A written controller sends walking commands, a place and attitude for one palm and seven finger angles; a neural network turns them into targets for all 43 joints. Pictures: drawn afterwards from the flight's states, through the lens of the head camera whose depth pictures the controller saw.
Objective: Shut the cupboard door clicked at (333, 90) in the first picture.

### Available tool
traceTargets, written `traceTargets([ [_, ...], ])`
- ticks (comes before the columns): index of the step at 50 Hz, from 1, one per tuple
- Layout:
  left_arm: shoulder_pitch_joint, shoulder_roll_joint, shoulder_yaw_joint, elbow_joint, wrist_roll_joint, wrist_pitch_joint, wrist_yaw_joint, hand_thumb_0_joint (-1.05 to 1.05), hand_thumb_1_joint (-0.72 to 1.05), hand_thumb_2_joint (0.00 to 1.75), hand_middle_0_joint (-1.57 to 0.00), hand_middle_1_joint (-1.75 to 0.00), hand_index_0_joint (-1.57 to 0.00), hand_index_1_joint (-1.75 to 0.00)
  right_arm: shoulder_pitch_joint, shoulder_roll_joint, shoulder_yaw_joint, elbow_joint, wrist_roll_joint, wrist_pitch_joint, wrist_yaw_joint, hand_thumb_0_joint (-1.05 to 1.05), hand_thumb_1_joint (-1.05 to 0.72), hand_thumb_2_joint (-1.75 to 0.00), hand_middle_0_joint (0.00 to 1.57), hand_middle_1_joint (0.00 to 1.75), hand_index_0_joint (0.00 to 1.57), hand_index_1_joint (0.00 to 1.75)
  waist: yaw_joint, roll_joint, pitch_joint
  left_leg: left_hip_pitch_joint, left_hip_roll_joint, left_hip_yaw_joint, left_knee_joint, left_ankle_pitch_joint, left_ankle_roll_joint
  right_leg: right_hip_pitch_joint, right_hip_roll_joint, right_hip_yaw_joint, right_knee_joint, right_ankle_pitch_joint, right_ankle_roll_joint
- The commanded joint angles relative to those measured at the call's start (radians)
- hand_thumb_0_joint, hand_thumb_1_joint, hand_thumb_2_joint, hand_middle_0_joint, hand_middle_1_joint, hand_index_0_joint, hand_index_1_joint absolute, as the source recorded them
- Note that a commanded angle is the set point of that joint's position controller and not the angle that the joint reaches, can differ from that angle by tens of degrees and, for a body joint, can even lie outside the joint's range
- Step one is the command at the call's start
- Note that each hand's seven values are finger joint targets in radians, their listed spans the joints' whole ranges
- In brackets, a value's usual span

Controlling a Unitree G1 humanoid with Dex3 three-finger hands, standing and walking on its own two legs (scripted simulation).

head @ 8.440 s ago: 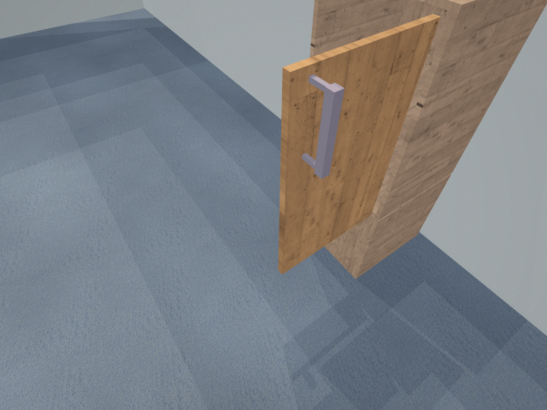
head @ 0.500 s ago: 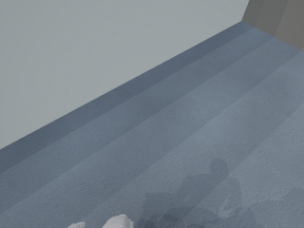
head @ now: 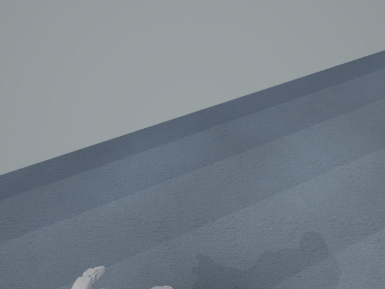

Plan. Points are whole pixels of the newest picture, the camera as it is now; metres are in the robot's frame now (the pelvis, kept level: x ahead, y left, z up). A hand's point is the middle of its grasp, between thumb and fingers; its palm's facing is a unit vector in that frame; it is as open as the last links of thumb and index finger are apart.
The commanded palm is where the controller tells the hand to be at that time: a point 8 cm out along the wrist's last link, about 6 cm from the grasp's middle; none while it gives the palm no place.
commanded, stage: walk to a spot facing it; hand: left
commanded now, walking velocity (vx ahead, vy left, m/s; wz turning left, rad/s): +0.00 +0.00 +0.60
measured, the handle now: out of the picture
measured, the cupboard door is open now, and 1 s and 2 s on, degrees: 91 91 91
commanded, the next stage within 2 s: none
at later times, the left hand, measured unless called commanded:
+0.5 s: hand out of the picture -0.04 +0.21 -0.18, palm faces +0.38 -0.89 -0.25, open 7.3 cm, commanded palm none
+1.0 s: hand out of the picture +0.00 +0.18 -0.13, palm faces +0.58 -0.77 -0.28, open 7.4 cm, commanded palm none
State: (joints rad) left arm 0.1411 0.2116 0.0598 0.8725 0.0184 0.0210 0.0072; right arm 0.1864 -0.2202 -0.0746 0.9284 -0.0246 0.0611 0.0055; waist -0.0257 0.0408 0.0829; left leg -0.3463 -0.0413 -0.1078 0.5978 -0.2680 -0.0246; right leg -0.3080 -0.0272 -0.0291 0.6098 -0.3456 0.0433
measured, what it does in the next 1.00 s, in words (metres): steps on the spot, turning left: left foot, then right foot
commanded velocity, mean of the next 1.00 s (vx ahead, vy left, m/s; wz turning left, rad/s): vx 0.02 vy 0.00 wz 0.60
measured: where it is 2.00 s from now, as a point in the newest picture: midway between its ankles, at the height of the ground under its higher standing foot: (156, 288)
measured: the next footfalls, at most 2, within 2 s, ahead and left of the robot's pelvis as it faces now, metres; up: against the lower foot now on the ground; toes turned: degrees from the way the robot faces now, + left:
left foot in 0.46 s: +0.01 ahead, +0.12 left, +0.00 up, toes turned +26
right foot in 0.86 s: +0.13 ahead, -0.10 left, +0.00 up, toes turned +29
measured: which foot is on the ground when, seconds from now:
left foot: down 0.00-0.00, up 0.02-0.44, down 0.46-0.86, up 0.88-1.00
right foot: down 0.00-0.46, up 0.48-0.84, down 0.86-1.00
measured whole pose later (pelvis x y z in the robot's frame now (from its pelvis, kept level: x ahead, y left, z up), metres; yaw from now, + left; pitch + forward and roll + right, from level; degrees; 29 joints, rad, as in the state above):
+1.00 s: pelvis +0.04 -0.03 +0.01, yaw +38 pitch +0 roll +2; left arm 0.17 0.16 0.04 0.88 0.02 0.00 0.02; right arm 0.18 -0.25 -0.10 0.97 -0.03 0.09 0.02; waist -0.04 0.05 0.10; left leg -0.51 -0.02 -0.02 1.15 -0.43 -0.06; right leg -0.22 -0.08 -0.13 0.53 -0.31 -0.01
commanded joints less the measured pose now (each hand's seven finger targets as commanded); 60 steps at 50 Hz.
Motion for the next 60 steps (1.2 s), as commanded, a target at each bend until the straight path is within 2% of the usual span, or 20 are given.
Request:
traceTargets([
  [1,0.142,0.244,0.053,-0.041,0.006,-0.031,0.03,0.0,0.9,0.9,-0.2,-0.3,-0.2,-0.3,-0.063,-0.133,-0.044,-0.11,0.007,-0.026,0.001,0.0,-0.9,-0.9,0.2,0.3,0.2,0.3,0.079,-0.304,-0.118,-0.27,0.005,0.023,0.531,-0.341,-0.005,0.187,-0.485,0.41,-0.367,0.155,-0.198],
  [3,0.012,0.141,0.034,-0.062,0.0,-0.033,0.035,0.0,0.9,0.9,-0.2,-0.3,-0.2,-0.3,-0.022,-0.115,-0.052,-0.06,0.003,-0.006,0.009,0.0,-0.9,-0.9,0.2,0.3,0.2,0.3,0.003,-0.262,-0.061,-0.263,0.05,0.026,0.653,-0.198,-0.019,0.129,-0.354,0.235,-0.342,0.233,-0.15],
  [6,0.023,0.108,0.018,-0.061,-0.003,-0.043,0.028,0.0,0.9,0.9,-0.2,-0.3,-0.2,-0.3,-0.009,-0.081,-0.036,-0.035,0.005,0.003,0.021,0.0,-0.9,-0.9,0.2,0.3,0.2,0.3,-0.007,-0.233,-0.076,-0.244,0.063,0.08,0.646,-0.096,-0.046,0.17,-0.276,0.019,-0.288,0.446,-0.116],
  [17,0.175,0.173,0.047,0.009,0.013,-0.04,0.027,0.0,0.9,0.9,-0.2,-0.3,-0.2,-0.3,-0.134,-0.044,-0.005,-0.059,0.013,-0.01,0.024,0.0,-0.9,-0.9,0.2,0.3,0.2,0.3,0.076,-0.252,-0.102,-0.121,0.069,0.214,0.183,-0.191,-0.03,0.325,-0.369,-0.093,-0.17,0.729,-0.147],
  [21,0.123,0.193,0.056,0.008,0.004,-0.033,0.015,0.0,0.9,0.9,-0.2,-0.3,-0.2,-0.3,-0.031,-0.085,-0.017,-0.045,0.009,-0.025,0.022,0.0,-0.9,-0.9,0.2,0.3,0.2,0.3,0.0,-0.201,-0.13,0.146,0.044,0.239,-0.094,0.011,0.005,0.168,-0.351,-0.179,-0.007,0.587,-0.078],
  [22,0.112,0.17,0.051,-0.004,-0.004,-0.029,0.009,0.0,0.9,0.9,-0.2,-0.3,-0.2,-0.3,0.037,-0.149,-0.034,-0.032,0.004,-0.032,0.019,0.0,-0.9,-0.9,0.2,0.3,0.2,0.3,-0.042,-0.049,-0.18,0.322,0.129,0.122,-0.168,0.203,0.052,0.02,-0.294,-0.217,0.169,0.421,-0.024],
  [23,0.069,0.096,0.03,-0.051,-0.011,-0.025,0.001,0.0,0.9,0.9,-0.2,-0.3,-0.2,-0.3,0.108,-0.263,-0.062,-0.027,-0.001,-0.038,0.011,0.0,-0.9,-0.9,0.2,0.3,0.2,0.3,-0.083,0.267,-0.21,0.452,0.412,-0.262,-0.213,0.568,0.187,-0.263,-0.135,-0.205,0.422,-0.258,0.047],
  [24,-0.011,0.1,0.024,-0.082,-0.002,-0.006,0.011,0.0,0.9,0.9,-0.2,-0.3,-0.2,-0.3,0.152,-0.294,-0.066,-0.005,0.005,-0.028,-0.002,0.0,-0.9,-0.9,0.2,0.3,0.2,0.3,-0.101,0.19,-0.214,0.391,0.471,-0.287,-0.216,0.669,0.269,-0.292,-0.113,-0.059,0.531,-0.344,0.034],
  [25,-0.006,0.109,0.029,-0.099,0.0,-0.002,0.012,0.0,0.9,0.9,-0.2,-0.3,-0.2,-0.3,0.119,-0.285,-0.06,-0.022,0.0,-0.03,-0.005,0.0,-0.9,-0.9,0.2,0.3,0.2,0.3,-0.072,0.106,-0.18,0.31,0.464,-0.232,-0.231,0.467,0.277,-0.281,-0.127,-0.022,0.565,-0.285,0.023],
  [27,-0.004,0.107,0.038,-0.045,0.006,0.007,0.008,0.0,0.9,0.9,-0.2,-0.3,-0.2,-0.3,-0.009,-0.216,-0.042,-0.053,-0.002,-0.038,-0.02,0.0,-0.9,-0.9,0.2,0.3,0.2,0.3,-0.022,0.191,-0.104,0.193,0.329,-0.175,-0.263,0.327,0.209,-0.283,-0.117,0.019,0.573,-0.14,0.03],
  [29,0.036,0.107,0.037,-0.024,0.008,0.011,0.0,0.0,0.9,0.9,-0.2,-0.3,-0.2,-0.3,-0.043,-0.189,-0.028,-0.069,-0.001,-0.045,-0.022,0.0,-0.9,-0.9,0.2,0.3,0.2,0.3,0.007,0.112,-0.086,0.152,0.282,-0.126,-0.274,0.303,0.181,-0.252,-0.096,0.021,0.556,-0.066,0.035],
  [40,0.084,0.085,0.031,-0.044,-0.005,-0.01,0.009,0.0,0.9,0.9,-0.2,-0.3,-0.2,-0.3,-0.056,-0.191,-0.045,-0.08,-0.001,-0.031,-0.014,0.0,-0.9,-0.9,0.2,0.3,0.2,0.3,0.037,0.132,-0.136,0.056,0.207,-0.2,-0.165,0.299,0.157,0.067,0.015,-0.025,-0.004,0.017,0.026],
  [41,0.127,0.103,0.036,-0.034,-0.005,-0.018,0.013,0.0,0.9,0.9,-0.2,-0.3,-0.2,-0.3,-0.073,-0.179,-0.044,-0.088,0.006,-0.03,-0.012,0.0,-0.9,-0.9,0.2,0.3,0.2,0.3,0.065,0.085,-0.143,-0.021,0.174,-0.184,-0.114,0.241,0.123,0.185,-0.003,-0.019,-0.14,0.114,0.022],
  [42,0.157,0.162,0.05,-0.029,0.006,-0.03,0.021,0.0,0.9,0.9,-0.2,-0.3,-0.2,-0.3,-0.063,-0.13,-0.04,-0.094,0.015,-0.032,-0.007,0.0,-0.9,-0.9,0.2,0.3,0.2,0.3,0.081,-0.082,-0.161,-0.166,0.084,-0.106,0.024,0.067,0.062,0.331,-0.153,0.128,-0.28,0.103,-0.017],
  [43,0.171,0.255,0.067,-0.036,0.017,-0.035,0.027,0.0,0.9,0.9,-0.2,-0.3,-0.2,-0.3,-0.063,-0.076,-0.035,-0.116,0.018,-0.033,-0.003,0.0,-0.9,-0.9,0.2,0.3,0.2,0.3,0.096,-0.368,-0.149,-0.291,-0.056,0.077,0.284,-0.287,-0.015,0.355,-0.423,0.403,-0.355,0.186,-0.139],
  [44,0.152,0.246,0.057,-0.04,0.009,-0.033,0.03,0.0,0.9,0.9,-0.2,-0.3,-0.2,-0.3,-0.073,-0.122,-0.043,-0.111,0.009,-0.027,0.001,0.0,-0.9,-0.9,0.2,0.3,0.2,0.3,0.085,-0.295,-0.124,-0.266,0.001,0.038,0.508,-0.352,-0.007,0.22,-0.497,0.397,-0.355,0.224,-0.21],
  [46,0.029,0.149,0.034,-0.059,0.004,-0.037,0.033,0.0,0.9,0.9,-0.2,-0.3,-0.2,-0.3,-0.046,-0.114,-0.048,-0.064,0.003,-0.009,0.009,0.0,-0.9,-0.9,0.2,0.3,0.2,0.3,0.016,-0.248,-0.06,-0.267,0.053,0.034,0.653,-0.216,-0.021,0.147,-0.365,0.23,-0.327,0.27,-0.175],
  [49,0.039,0.123,0.024,-0.054,0.003,-0.044,0.027,0.0,0.9,0.9,-0.2,-0.3,-0.2,-0.3,-0.027,-0.074,-0.031,-0.044,0.001,-0.003,0.024,0.0,-0.9,-0.9,0.2,0.3,0.2,0.3,0.009,-0.244,-0.082,-0.259,0.07,0.094,0.614,-0.119,-0.042,0.214,-0.289,0.025,-0.303,0.369,-0.116],
  [54,0.169,0.15,0.04,0.014,0.01,-0.068,0.017,0.0,0.9,0.9,-0.2,-0.3,-0.2,-0.3,-0.146,-0.054,-0.02,-0.066,0.0,-0.018,0.042,0.0,-0.9,-0.9,0.2,0.3,0.2,0.3,0.078,-0.191,-0.055,-0.287,0.096,0.156,0.403,-0.125,-0.043,0.325,-0.35,-0.004,-0.351,0.24,-0.124],
  [60,0.217,0.178,0.053,0.066,0.018,-0.076,0.0,0.0,0.9,0.9,-0.2,-0.3,-0.2,-0.3,-0.206,-0.033,-0.003,-0.086,0.005,-0.045,0.051,0.0,-0.9,-0.9,0.2,0.3,0.2,0.3,0.099,-0.231,-0.045,-0.18,0.09,0.231,0.14,-0.155,-0.008,0.33,-0.401,-0.078,-0.318,0.284,-0.127],
])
